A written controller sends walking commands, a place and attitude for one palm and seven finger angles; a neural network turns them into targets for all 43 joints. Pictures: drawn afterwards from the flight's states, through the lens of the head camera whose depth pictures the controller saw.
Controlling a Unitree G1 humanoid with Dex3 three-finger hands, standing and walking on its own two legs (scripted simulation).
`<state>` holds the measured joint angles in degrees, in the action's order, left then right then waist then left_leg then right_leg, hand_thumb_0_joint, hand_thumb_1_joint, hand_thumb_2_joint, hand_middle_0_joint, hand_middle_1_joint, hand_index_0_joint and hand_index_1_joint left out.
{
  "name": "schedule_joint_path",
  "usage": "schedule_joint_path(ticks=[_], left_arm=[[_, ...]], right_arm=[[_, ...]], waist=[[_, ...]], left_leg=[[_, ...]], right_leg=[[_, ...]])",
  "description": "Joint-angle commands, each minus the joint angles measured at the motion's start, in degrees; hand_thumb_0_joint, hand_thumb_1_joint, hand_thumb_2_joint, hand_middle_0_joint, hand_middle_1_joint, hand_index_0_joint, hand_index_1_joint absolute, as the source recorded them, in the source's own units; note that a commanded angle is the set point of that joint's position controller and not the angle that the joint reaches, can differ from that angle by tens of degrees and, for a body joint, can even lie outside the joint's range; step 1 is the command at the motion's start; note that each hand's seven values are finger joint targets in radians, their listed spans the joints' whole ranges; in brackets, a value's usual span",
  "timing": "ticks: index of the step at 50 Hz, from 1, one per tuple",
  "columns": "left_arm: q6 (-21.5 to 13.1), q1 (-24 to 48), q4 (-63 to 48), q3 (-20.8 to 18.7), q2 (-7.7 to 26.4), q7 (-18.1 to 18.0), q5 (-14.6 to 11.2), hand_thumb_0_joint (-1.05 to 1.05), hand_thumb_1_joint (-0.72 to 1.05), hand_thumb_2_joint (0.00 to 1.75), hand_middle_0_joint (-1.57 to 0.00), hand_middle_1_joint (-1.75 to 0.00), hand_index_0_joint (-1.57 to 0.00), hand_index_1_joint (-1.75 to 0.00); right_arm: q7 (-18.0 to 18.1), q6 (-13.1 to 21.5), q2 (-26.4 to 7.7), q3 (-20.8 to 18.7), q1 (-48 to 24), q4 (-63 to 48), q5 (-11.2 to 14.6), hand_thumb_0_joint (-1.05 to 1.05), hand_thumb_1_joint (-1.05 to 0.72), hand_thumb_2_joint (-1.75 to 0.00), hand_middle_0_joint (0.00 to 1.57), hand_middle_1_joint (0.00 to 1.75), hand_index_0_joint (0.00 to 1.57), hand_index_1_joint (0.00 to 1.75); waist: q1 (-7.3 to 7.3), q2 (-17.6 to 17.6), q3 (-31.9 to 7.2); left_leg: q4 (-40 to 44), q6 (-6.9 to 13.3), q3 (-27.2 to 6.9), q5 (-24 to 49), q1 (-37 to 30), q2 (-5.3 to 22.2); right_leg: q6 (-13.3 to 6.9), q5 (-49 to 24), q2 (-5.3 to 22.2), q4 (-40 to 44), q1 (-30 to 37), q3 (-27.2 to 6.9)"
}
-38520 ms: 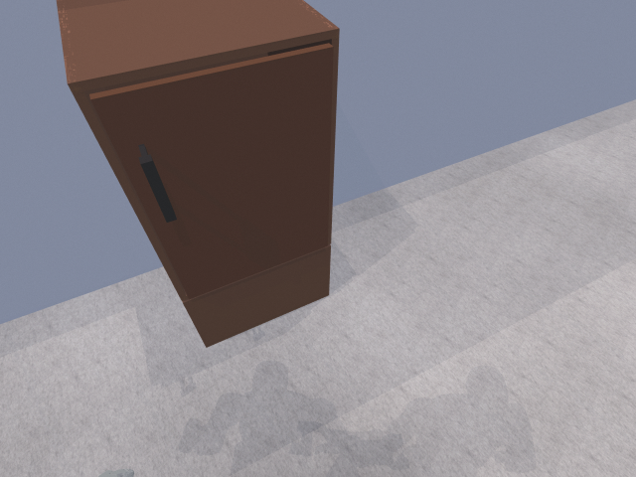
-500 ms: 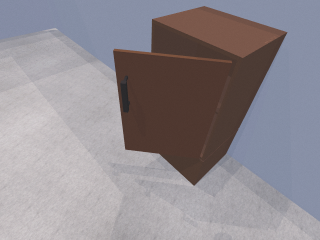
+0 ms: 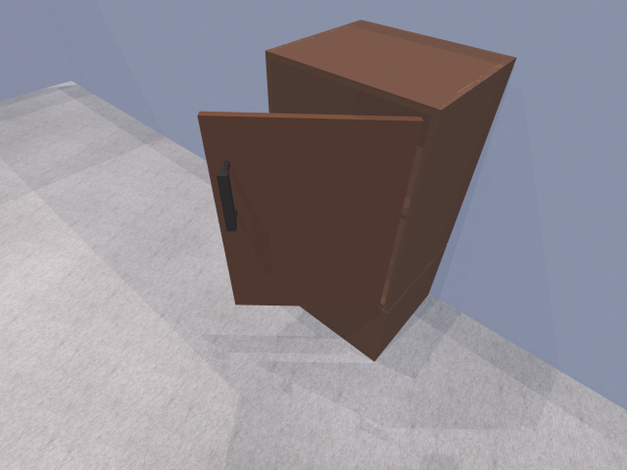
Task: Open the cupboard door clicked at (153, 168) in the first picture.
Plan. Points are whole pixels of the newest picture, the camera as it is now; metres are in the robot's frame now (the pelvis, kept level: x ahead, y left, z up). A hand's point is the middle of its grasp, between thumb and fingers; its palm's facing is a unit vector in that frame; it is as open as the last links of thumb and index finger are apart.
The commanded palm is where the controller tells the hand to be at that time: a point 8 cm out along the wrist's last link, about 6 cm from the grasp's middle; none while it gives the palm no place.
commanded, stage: shuffle to correct the standing spot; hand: left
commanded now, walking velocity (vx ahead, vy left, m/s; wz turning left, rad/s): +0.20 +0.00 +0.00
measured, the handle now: (229, 196) +0.65 +0.21 -0.02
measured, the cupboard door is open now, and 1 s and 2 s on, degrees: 40 40 40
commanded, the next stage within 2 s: come to a stop and stand still in 0.64 s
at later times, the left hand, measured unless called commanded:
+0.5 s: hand out of the picture +0.01 +0.20 -0.19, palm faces +0.05 -0.99 -0.10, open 7.4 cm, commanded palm none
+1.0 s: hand (211, 436) +0.23 +0.17 -0.17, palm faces +0.03 -0.98 -0.17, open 7.2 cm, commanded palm none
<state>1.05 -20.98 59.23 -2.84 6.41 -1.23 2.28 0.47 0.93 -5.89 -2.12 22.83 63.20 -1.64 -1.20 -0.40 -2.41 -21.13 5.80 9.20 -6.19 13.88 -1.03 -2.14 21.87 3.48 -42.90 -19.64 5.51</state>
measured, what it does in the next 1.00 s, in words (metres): walks ahead: right foot, then left foot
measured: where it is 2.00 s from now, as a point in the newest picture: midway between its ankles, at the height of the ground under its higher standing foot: outside the picture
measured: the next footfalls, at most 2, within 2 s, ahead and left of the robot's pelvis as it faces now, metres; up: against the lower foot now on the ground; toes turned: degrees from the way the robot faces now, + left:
right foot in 0.06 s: +0.05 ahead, -0.12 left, +0.00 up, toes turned -7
left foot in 0.40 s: +0.16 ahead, +0.14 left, +0.00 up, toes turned +4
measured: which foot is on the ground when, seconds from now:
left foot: down 0.00-0.08, up 0.10-0.38, down 0.40-1.00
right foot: up 0.00-0.04, down 0.06-0.40, up 0.42-0.82, down 0.84-1.00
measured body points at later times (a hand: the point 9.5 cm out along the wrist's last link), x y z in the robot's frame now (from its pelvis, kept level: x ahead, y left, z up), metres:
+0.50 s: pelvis +0.04 +0.05 -0.01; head +0.04 +0.08 +0.44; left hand +0.01 +0.26 -0.18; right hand +0.04 -0.18 -0.15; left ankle +0.09 +0.14 -0.74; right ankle +0.02 -0.09 -0.69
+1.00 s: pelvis +0.12 +0.02 -0.01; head +0.14 +0.01 +0.44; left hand +0.23 +0.22 -0.15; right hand +0.08 -0.20 -0.17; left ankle +0.12 +0.13 -0.74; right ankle +0.15 -0.09 -0.74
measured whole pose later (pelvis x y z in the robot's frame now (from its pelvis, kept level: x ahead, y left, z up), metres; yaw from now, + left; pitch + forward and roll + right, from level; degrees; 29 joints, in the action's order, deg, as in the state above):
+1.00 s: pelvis +0.12 +0.02 -0.01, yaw +0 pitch -1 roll +0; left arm -1.3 -8.1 57.2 -2.2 6.1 -2.3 0.7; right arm 1.9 -1.0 -7.5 -2.5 19.4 64.5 -0.7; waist -2.6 -1.4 3.2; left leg -32.3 -1.2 4.6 -16.7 13.2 3.1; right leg -1.2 14.2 2.0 -31.5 -15.9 6.8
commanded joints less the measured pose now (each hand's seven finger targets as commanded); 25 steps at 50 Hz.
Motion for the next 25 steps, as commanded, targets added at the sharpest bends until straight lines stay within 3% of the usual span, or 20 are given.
schedule_joint_path(ticks=[1,2,3,4,5,6,7,8,10,13,15,17,18,19,20,21,22,24,25], left_arm=[[-0.34,-12.75,0.89,-0.63,0.65,0.32,-0.77,0.0,0.9,0.9,-0.2,-0.3,-0.2,-0.3],[-0.52,-16.3,1.82,-1.05,1.72,-0.03,-0.55,0.0,0.9,0.9,-0.2,-0.3,-0.2,-0.3],[-0.91,-17.26,1.73,-1.6,4.83,-0.75,-0.11,0.0,0.9,0.9,-0.2,-0.3,-0.2,-0.3],[-1.18,-15.24,0.5,-2.35,9.29,-1.58,-0.38,0.0,0.9,0.9,-0.2,-0.3,-0.2,-0.3],[-2.7,-10.74,-0.35,-2.41,8.55,-1.97,-1.15,0.0,0.9,0.9,-0.2,-0.3,-0.2,-0.3],[-3.36,-5.69,-1.63,-1.83,8.2,-1.74,-1.08,0.0,0.9,0.9,-0.2,-0.3,-0.2,-0.3],[-3.97,-2.58,-2.72,-1.43,7.05,-1.51,-1.08,0.0,0.9,0.9,-0.2,-0.3,-0.2,-0.3],[-4.42,-1.92,-2.82,-1.26,6.63,-1.36,-1.06,0.0,0.9,0.9,-0.2,-0.3,-0.2,-0.3],[-4.65,-2.18,-2.57,-1.32,6.91,-1.22,-0.73,0.0,0.9,0.9,-0.2,-0.3,-0.2,-0.3],[-4.09,-4.01,-1.54,-1.94,9.29,-0.64,-0.22,0.0,0.9,0.9,-0.2,-0.3,-0.2,-0.3],[-3.57,-3.98,-1.22,-2.24,10.37,-0.21,0.03,0.0,0.9,0.9,-0.2,-0.3,-0.2,-0.3],[-2.83,-3.49,-0.82,-2.17,9.89,0.28,-0.28,0.0,0.9,0.9,-0.2,-0.3,-0.2,-0.3],[-2.41,-4.28,-0.74,-1.9,8.65,0.62,-0.51,0.0,0.9,0.9,-0.2,-0.3,-0.2,-0.3],[-2.06,-4.72,-1.46,-1.43,6.49,0.95,-0.47,0.0,0.9,0.9,-0.2,-0.3,-0.2,-0.3],[-2.11,-3.26,-3.23,-0.84,2.68,1.3,-0.77,0.0,0.9,0.9,-0.2,-0.3,-0.2,-0.3],[-2.29,1.4,-6.0,-0.87,3.16,1.78,-0.64,0.0,0.9,0.9,-0.2,-0.3,-0.2,-0.3],[-2.11,2.99,-5.75,-0.95,3.77,1.76,-0.02,0.0,0.9,0.9,-0.2,-0.3,-0.2,-0.3],[-2.3,0.11,-3.67,-1.09,4.1,2.17,-0.11,0.0,0.9,0.9,-0.2,-0.3,-0.2,-0.3],[-2.2,-0.77,-2.83,-1.01,3.62,2.26,-0.26,0.0,0.9,0.9,-0.2,-0.3,-0.2,-0.3]], right_arm=[[0.84,-0.08,-9.32,-2.54,-0.31,-2.4,-0.14,0.0,-0.9,-0.9,0.2,0.3,0.2,0.3],[0.57,-0.43,-7.97,-2.43,-1.54,-2.75,0.06,0.0,-0.9,-0.9,0.2,0.3,0.2,0.3],[0.41,-0.74,-4.39,-1.86,-2.56,-3.82,0.86,0.0,-0.9,-0.9,0.2,0.3,0.2,0.3],[0.05,-0.89,-3.24,-1.66,-4.33,-5.97,0.63,0.0,-0.9,-0.9,0.2,0.3,0.2,0.3],[-0.48,-1.07,-5.86,-2.37,-5.99,-6.23,-0.16,0.0,-0.9,-0.9,0.2,0.3,0.2,0.3],[-1.08,-1.16,-5.31,-2.62,-3.37,-5.61,-0.02,0.0,-0.9,-0.9,0.2,0.3,0.2,0.3],[-1.49,-1.34,-4.94,-2.67,-1.2,-4.93,-0.1,0.0,-0.9,-0.9,0.2,0.3,0.2,0.3],[-1.6,-1.37,-4.58,-2.62,-0.38,-4.73,-0.09,0.0,-0.9,-0.9,0.2,0.3,0.2,0.3],[-1.7,-1.35,-4.24,-2.76,-1.16,-5.83,0.14,0.0,-0.9,-0.9,0.2,0.3,0.2,0.3],[-1.72,-0.92,-3.42,-2.6,-3.74,-7.44,0.33,0.0,-0.9,-0.9,0.2,0.3,0.2,0.3],[-1.76,-0.44,-3.03,-2.45,-3.82,-8.04,0.49,0.0,-0.9,-0.9,0.2,0.3,0.2,0.3],[-1.22,0.35,-2.79,-1.97,0.34,-6.45,0.32,0.0,-0.9,-0.9,0.2,0.3,0.2,0.3],[-0.74,0.72,-3.85,-1.86,2.57,-5.56,0.33,0.0,-0.9,-0.9,0.2,0.3,0.2,0.3],[-0.14,1.01,-6.94,-2.3,5.9,-4.96,0.23,0.0,-0.9,-0.9,0.2,0.3,0.2,0.3],[0.45,1.3,-11.78,-3.27,10.1,-4.24,-0.41,0.0,-0.9,-0.9,0.2,0.3,0.2,0.3],[0.98,1.4,-14.89,-3.83,10.53,-4.41,-0.46,0.0,-0.9,-0.9,0.2,0.3,0.2,0.3],[0.93,1.49,-12.87,-3.24,7.08,-4.13,-0.33,0.0,-0.9,-0.9,0.2,0.3,0.2,0.3],[1.12,2.53,-8.32,-1.65,0.63,-4.85,0.16,0.0,-0.9,-0.9,0.2,0.3,0.2,0.3],[1.21,3.06,-7.67,-1.42,-0.03,-4.7,0.26,0.0,-0.9,-0.9,0.2,0.3,0.2,0.3]], waist=[[4.46,-1.78,8.85],[5.87,1.65,10.24],[6.31,11.32,12.86],[5.49,16.98,14.06],[3.22,10.77,14.45],[0.05,7.18,12.21],[-1.35,6.61,10.29],[-1.4,7.01,8.92],[-1.06,7.34,9.1],[0.78,6.86,9.34],[0.97,8.46,10.05],[-0.41,7.04,8.82],[-0.67,3.24,8.18],[-1.8,-3.61,8.2],[-3.27,-15.18,8.52],[-3.77,-13.48,9.75],[-2.38,-11.1,10.07],[1.1,-9.28,7.64],[1.63,-7.34,6.67]], left_leg=[[14.11,0.62,-15.19,-34.23,16.41,13.24],[7.08,-1.7,-11.82,-33.18,20.22,9.57],[-9.33,-4.22,-6.27,-29.59,28.77,3.38],[-27.38,-5.33,-2.31,-22.58,31.5,0.5],[-35.79,-3.88,-8.27,-16.5,29.38,4.11],[-40.1,-4.09,-8.16,-12.52,27.33,4.61],[-41.49,-4.63,-7.67,-8.36,25.38,4.9],[-41.65,-5.14,-7.08,-6.38,23.76,5.06],[-37.8,-5.71,-6.02,-6.15,21.05,5.55],[-26.62,-5.7,-4.29,-10.69,14.74,5.54],[-20.65,-5.26,-3.16,-12.99,8.29,4.33],[-11.04,-5.47,0.06,-10.32,-1.62,1.8],[-8.07,-5.73,-0.38,-12.24,-6.48,1.61],[-2.15,-4.1,-9.2,-21.25,-9.04,6.79],[9.51,0.99,-28.06,-34.79,-9.3,19.08],[16.78,5.94,-39.27,-42.6,-4.8,25.27],[17.12,5.7,-37.42,-41.65,0.22,23.48],[15.37,3.56,-26.35,-28.5,3.35,18.81],[14.65,3.05,-21.77,-21.83,2.77,17.47]], right_leg=[[-1.25,0.01,-3.14,16.76,17.71,2.98],[-2.5,2.23,-1.99,23.5,21.85,0.35],[-6.92,16.06,9.11,31.82,22.19,-15.96],[-12.02,25.92,22.3,41.41,15.44,-32.07],[-11.13,24.95,20.78,42.37,8.96,-31.06],[-9.37,20.5,17.81,40.51,6.78,-25.1],[-7.4,12.6,14.17,38.32,6.38,-17.93],[-6.78,7.12,12.51,37.11,6.69,-13.89],[-6.42,3.54,11.85,36.57,5.6,-10.55],[-7.17,8.27,12.93,35.27,2.6,-11.13],[-6.72,12.09,12.83,34.09,-1.61,-11.25],[-4.83,14.26,9.01,28.51,-4.64,-8.22],[-3.94,14.34,6.72,23.63,-7.0,-6.91],[-2.17,13.1,3.62,14.21,-11.05,-4.32],[0.28,9.97,-1.68,-1.65,-17.91,1.88],[0.12,8.46,-0.62,-12.92,-21.06,-1.13],[-0.59,4.3,1.27,-19.83,-19.83,-4.43],[0.23,-4.95,3.02,-22.02,-16.08,-5.94],[0.88,-7.59,3.26,-20.57,-14.73,-5.61]])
